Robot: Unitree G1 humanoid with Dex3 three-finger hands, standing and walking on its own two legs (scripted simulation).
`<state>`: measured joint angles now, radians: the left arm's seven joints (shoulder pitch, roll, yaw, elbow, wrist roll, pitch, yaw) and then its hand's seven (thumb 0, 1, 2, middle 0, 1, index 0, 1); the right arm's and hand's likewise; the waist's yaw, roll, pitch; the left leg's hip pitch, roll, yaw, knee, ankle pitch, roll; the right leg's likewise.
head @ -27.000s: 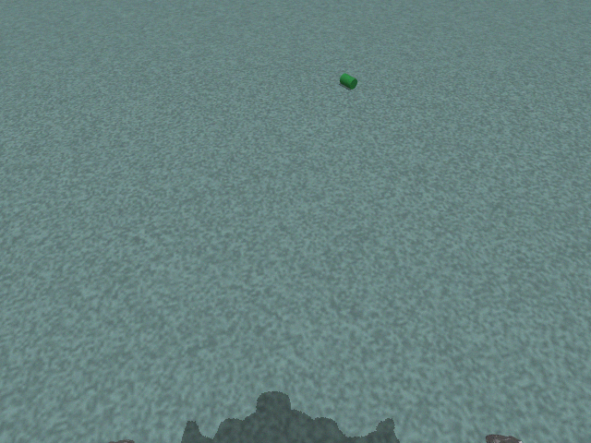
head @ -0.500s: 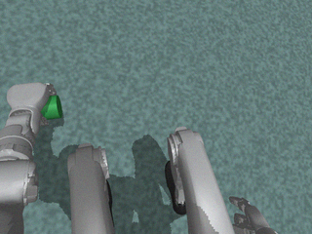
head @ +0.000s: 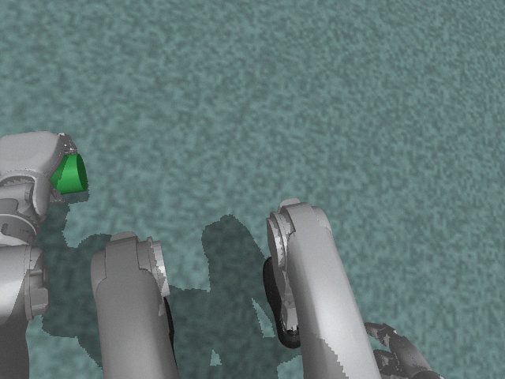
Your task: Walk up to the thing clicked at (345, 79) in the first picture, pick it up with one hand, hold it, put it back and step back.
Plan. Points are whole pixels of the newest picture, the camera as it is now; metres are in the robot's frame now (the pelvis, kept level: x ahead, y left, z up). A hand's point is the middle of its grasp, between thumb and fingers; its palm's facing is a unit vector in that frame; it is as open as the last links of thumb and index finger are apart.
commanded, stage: lower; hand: left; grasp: from above
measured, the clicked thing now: (52, 176) +0.45 +0.27 -0.21
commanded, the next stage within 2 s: rest in 0.08 s
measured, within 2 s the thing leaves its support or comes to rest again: neither
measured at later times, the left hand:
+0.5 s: hand (60, 178) +0.45 +0.27 -0.23, palm faces -0.44 -0.10 -0.89, open 9.3 cm
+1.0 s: hand (64, 182) +0.45 +0.27 -0.26, palm faces -0.43 -0.12 -0.90, open 9.3 cm
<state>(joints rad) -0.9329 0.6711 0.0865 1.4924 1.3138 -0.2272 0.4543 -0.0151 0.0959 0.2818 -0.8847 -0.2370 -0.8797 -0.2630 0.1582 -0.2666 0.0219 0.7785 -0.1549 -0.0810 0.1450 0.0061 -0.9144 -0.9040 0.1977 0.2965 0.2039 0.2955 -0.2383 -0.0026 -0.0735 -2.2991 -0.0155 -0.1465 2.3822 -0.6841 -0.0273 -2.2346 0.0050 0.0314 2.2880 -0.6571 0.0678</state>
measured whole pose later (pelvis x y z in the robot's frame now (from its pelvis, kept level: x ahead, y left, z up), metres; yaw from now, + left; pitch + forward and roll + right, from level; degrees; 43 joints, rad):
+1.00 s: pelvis +0.01 +0.00 -0.05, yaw -4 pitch +29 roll -11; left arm -0.92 0.82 0.21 1.67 1.37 -0.27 0.62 -0.02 0.09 0.26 -0.94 -0.12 -0.94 -0.16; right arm 0.11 -0.30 0.09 0.79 -0.27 -0.15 0.26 0.01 -0.91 -0.90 0.20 0.30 0.20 0.30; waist -0.31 -0.06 0.03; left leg -2.38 -0.03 -0.23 2.59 -0.73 -0.04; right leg -2.29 0.04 -0.01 2.44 -0.67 0.09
